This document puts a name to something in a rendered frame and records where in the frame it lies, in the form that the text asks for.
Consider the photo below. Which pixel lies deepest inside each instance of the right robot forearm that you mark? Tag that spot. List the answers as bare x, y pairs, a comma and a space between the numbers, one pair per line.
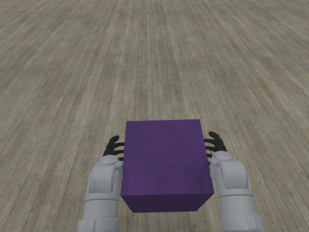
238, 210

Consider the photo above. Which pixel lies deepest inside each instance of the carton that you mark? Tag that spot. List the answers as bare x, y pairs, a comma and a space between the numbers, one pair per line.
165, 166

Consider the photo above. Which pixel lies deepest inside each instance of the left robot forearm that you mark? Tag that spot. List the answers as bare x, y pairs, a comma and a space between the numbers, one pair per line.
102, 196

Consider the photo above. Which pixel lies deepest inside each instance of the robot left hand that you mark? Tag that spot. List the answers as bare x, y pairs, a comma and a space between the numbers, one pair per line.
112, 145

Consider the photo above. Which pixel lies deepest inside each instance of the robot right hand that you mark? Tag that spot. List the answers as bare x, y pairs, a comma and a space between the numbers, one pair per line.
219, 145

